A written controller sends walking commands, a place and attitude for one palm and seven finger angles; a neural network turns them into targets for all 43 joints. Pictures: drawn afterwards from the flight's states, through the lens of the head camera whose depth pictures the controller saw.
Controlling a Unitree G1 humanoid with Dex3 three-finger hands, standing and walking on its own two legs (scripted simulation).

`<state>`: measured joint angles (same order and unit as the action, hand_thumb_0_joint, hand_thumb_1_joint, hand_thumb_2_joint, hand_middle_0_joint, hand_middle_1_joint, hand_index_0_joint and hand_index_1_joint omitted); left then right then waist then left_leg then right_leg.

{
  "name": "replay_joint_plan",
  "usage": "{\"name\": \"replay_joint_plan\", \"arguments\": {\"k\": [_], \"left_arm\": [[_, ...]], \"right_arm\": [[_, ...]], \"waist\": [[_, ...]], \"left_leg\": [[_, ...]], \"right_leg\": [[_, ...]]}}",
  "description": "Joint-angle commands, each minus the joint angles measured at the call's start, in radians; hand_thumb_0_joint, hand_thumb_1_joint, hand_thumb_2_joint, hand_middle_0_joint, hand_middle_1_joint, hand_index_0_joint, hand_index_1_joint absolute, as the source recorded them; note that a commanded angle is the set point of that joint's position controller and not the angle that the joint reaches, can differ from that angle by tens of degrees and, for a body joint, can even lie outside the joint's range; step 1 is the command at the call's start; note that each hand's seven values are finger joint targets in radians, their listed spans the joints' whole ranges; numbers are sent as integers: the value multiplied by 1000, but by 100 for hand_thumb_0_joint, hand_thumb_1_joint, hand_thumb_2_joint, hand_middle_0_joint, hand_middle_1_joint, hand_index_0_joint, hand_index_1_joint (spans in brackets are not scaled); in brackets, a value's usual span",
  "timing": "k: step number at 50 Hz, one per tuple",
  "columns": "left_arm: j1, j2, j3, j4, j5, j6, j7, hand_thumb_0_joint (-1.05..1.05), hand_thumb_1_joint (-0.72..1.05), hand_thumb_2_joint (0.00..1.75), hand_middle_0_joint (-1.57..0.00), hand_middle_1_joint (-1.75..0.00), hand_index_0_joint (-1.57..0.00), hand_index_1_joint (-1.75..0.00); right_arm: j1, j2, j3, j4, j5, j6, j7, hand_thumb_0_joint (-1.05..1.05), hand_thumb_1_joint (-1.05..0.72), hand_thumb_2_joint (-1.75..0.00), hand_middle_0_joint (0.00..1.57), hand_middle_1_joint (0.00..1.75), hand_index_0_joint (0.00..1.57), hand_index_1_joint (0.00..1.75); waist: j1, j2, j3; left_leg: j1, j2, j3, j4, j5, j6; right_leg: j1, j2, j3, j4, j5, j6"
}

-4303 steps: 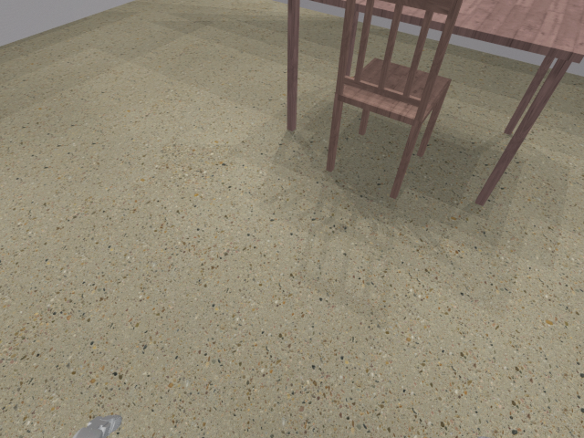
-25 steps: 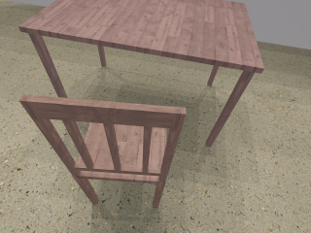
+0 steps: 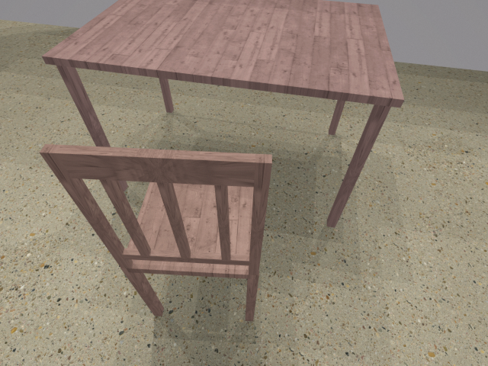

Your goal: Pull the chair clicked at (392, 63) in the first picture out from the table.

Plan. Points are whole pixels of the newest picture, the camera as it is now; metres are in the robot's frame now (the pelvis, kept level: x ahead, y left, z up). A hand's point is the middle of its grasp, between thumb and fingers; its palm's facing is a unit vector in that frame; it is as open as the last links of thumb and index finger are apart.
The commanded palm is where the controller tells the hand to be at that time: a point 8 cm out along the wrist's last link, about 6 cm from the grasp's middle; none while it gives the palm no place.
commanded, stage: come to a stop and stand still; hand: left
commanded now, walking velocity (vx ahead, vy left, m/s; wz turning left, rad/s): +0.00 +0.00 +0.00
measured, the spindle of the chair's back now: (176, 223) +0.42 +0.18 -0.09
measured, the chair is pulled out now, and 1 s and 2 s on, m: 0.34 0.34 0.34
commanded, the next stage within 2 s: look again from close up in 0.12 s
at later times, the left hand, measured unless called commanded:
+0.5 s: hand out of the picture +0.02 +0.20 -0.18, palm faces +0.00 -0.98 -0.19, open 7.4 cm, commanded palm none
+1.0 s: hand out of the picture -0.02 +0.23 -0.18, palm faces -0.01 -0.98 -0.17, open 7.4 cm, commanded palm none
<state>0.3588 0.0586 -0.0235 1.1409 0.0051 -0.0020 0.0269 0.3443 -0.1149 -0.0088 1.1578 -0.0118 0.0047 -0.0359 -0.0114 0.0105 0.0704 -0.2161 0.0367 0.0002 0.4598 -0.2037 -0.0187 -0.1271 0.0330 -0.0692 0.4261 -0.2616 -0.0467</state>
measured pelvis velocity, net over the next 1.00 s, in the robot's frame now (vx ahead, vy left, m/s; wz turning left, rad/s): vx -0.01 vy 0.06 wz -0.02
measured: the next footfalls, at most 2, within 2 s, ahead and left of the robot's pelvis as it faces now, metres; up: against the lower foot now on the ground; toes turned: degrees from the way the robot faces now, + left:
none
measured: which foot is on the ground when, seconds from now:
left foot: down 0.00-1.00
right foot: down 0.00-1.00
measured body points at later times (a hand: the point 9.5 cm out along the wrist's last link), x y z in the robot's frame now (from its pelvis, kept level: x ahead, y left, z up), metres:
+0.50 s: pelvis -0.01 +0.03 -0.01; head -0.02 +0.04 +0.44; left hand +0.02 +0.25 -0.16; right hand +0.00 -0.20 -0.16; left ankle +0.02 +0.13 -0.74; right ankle -0.02 -0.09 -0.74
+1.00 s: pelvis -0.01 +0.06 +0.00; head +0.00 +0.08 +0.45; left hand -0.02 +0.29 -0.17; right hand +0.01 -0.17 -0.15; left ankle +0.02 +0.13 -0.74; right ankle -0.02 -0.09 -0.74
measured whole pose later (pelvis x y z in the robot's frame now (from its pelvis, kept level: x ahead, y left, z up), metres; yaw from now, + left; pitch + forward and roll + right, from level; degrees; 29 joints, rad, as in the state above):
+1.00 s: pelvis -0.01 +0.06 +0.00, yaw -1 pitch -1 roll -1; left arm 0.35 0.17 -0.01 1.06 0.02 0.00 0.04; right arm 0.26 -0.16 0.00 1.07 0.00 -0.02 -0.01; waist 0.01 -0.03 0.03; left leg -0.24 -0.06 0.03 0.45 -0.20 0.08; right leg -0.17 -0.05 -0.02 0.44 -0.24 0.04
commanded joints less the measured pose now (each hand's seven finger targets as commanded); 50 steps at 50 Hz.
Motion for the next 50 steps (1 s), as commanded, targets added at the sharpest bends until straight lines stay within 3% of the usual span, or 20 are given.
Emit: {"name": "replay_joint_plan", "arguments": {"k": [1,10,11,12,13,14,15,16,17,18,19,21,22,23,26,28,33,36,41,50], "left_arm": [[67,118,22,-32,-3,-20,13,0,90,90,-20,-30,-20,-30],[68,103,26,-39,-5,-18,13,0,90,90,-20,-30,-20,-30],[130,169,37,-16,14,-57,48,0,90,90,-20,-30,-20,-30],[78,241,53,-49,8,-58,51,0,90,90,-20,-30,-20,-30],[86,214,51,-73,4,-59,44,0,90,90,-20,-30,-20,-30],[85,186,44,-68,4,-58,43,0,90,90,-20,-30,-20,-30],[54,180,40,-77,4,-57,41,0,90,90,-20,-30,-20,-30],[27,173,40,-92,4,-51,38,0,90,90,-20,-30,-20,-30],[1,170,39,-110,6,-39,36,0,90,90,-20,-30,-20,-30],[-2,165,40,-113,8,-35,35,0,90,90,-20,-30,-20,-30],[5,159,37,-114,10,-35,33,0,90,90,-20,-30,-20,-30],[13,164,36,-118,12,-30,30,0,90,90,-20,-30,-20,-30],[14,171,34,-123,13,-22,27,0,90,90,-20,-30,-20,-30],[18,176,33,-128,15,-21,26,0,90,90,-20,-30,-20,-30],[11,184,33,-145,15,-21,25,0,90,90,-20,-30,-20,-30],[5,187,33,-155,15,-14,23,0,90,90,-20,-30,-20,-30],[12,198,32,-165,17,-12,17,0,90,90,-20,-30,-20,-30],[20,199,30,-161,18,-16,16,0,90,90,-20,-30,-20,-30],[25,198,24,-146,18,-17,15,0,90,90,-20,-30,-20,-30],[53,197,20,-111,17,-18,16,0,90,90,-20,-30,-20,-30]], "right_arm": [[122,-48,-3,-1,-6,-10,-4,0,-90,-90,20,30,20,30],[147,-28,0,2,-6,-20,-11,0,-90,-90,20,30,20,30],[-81,-74,0,-86,7,-40,4,0,-90,-90,20,30,20,30],[-41,-54,-3,-132,11,-31,0,0,-90,-90,20,30,20,30],[44,-26,-1,-122,5,-36,-1,0,-90,-90,20,30,20,30],[50,-26,-3,-114,5,-39,1,0,-90,-90,20,30,20,30],[57,-44,-8,-104,6,-34,3,0,-90,-90,20,30,20,30],[64,-58,-11,-102,5,-30,5,0,-90,-90,20,30,20,30],[54,-68,-13,-102,-1,-29,6,0,-90,-90,20,30,20,30],[44,-76,-11,-108,-3,-25,9,0,-90,-90,20,30,20,30],[36,-81,-12,-108,-5,-27,11,0,-90,-90,20,30,20,30],[13,-94,-12,-125,-3,-27,13,0,-90,-90,20,30,20,30],[2,-106,-12,-127,-5,-26,14,0,-90,-90,20,30,20,30],[-5,-112,-11,-135,-4,-24,15,0,-90,-90,20,30,20,30],[-14,-133,-15,-153,-4,-26,18,0,-90,-90,20,30,20,30],[-25,-149,-16,-159,-6,-29,19,0,-90,-90,20,30,20,30],[-55,-177,-18,-177,-5,-32,22,0,-90,-90,20,30,20,30],[-57,-180,-18,-174,-1,-36,24,0,-90,-90,20,30,20,30],[-53,-180,-16,-155,2,-37,24,0,-90,-90,20,30,20,30],[-49,-174,-10,-119,7,-39,24,0,-90,-90,20,30,20,30]], "waist": [[-8,-20,70],[5,5,71],[82,-26,40],[4,-52,-34],[-1,-70,-133],[-6,-113,-180],[-17,-142,-185],[-24,-132,-149],[-20,-43,-78],[-17,-49,4],[-11,-20,43],[-2,-2,67],[5,51,83],[7,21,93],[6,-50,61],[9,13,42],[18,41,-17],[18,24,-46],[14,-6,-24],[16,8,-6]], "left_leg": [[32,30,-56,-71,-35,45],[0,38,-64,-85,10,49],[-91,36,7,172,18,-4],[-113,2,12,155,-81,-11],[-79,3,14,117,-97,15],[-46,0,11,110,-56,11],[-15,3,-3,93,-29,12],[1,11,-19,69,-9,15],[7,19,-19,46,17,14],[-38,33,-45,26,-14,20],[-61,37,-63,9,3,27],[-99,45,-93,-34,-31,38],[-112,51,-102,-63,-68,40],[-137,47,-114,-75,-109,42],[-120,41,-118,-84,-103,46],[-118,57,-143,-120,-132,52],[-101,71,-174,-165,-161,61],[-66,71,-169,-161,-116,63],[-50,67,-163,-162,-87,61],[-34,62,-153,-173,-63,60]], "right_leg": [[-153,-123,139,-153,-58,-25],[-116,-116,129,-123,29,-27],[-89,-209,238,-106,626,39],[46,-286,262,-53,946,24],[97,-280,218,-7,880,20],[93,-249,188,12,809,-14],[62,-223,174,4,624,-25],[-9,-197,169,-19,379,-25],[-91,-173,165,-39,190,-26],[-155,-149,164,-61,14,-18],[-178,-134,164,-55,-14,-15],[-173,-118,155,-46,-50,-9],[-177,-112,153,-44,-64,-9],[-170,-109,150,-43,-77,-5],[-154,-113,150,-41,-74,1],[-137,-106,129,-19,-52,6],[-86,-104,101,-3,-8,19],[-74,-113,95,-14,22,24],[-83,-122,94,-32,35,29],[-79,-130,91,-49,46,33]]}}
